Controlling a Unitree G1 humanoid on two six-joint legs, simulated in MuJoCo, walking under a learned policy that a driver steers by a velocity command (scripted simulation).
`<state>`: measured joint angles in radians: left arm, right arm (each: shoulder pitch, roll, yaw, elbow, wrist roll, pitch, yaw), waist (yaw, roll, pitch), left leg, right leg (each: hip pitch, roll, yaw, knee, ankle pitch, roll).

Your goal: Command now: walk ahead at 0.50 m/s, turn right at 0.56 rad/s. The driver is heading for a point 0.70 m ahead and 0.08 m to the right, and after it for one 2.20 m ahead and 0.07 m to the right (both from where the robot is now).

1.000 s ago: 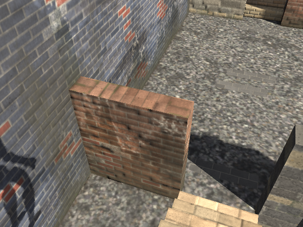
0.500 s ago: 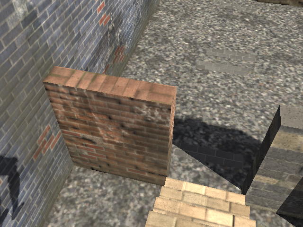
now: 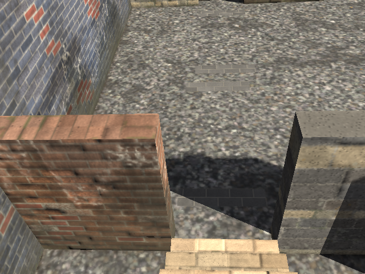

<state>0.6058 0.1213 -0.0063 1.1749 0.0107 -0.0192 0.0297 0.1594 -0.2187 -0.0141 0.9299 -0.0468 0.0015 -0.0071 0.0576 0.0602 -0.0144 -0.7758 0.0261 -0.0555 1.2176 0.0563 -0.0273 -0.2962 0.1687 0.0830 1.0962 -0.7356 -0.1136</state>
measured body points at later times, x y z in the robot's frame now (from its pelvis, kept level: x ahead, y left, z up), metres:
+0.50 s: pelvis +0.18 -0.02 -0.20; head +0.16 -0.01 +0.25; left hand +0.44 +0.13 -0.30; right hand -0.01 -0.19 -0.34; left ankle +0.14 +0.13 -0.87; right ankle +0.35 -0.22 -0.80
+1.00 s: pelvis +0.39 -0.24 -0.39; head +0.38 -0.25 +0.06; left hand +0.42 -0.01 -0.53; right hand +0.34 -0.49 -0.55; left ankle +0.52 -0.14 -1.00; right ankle +0.35 -0.28 -1.09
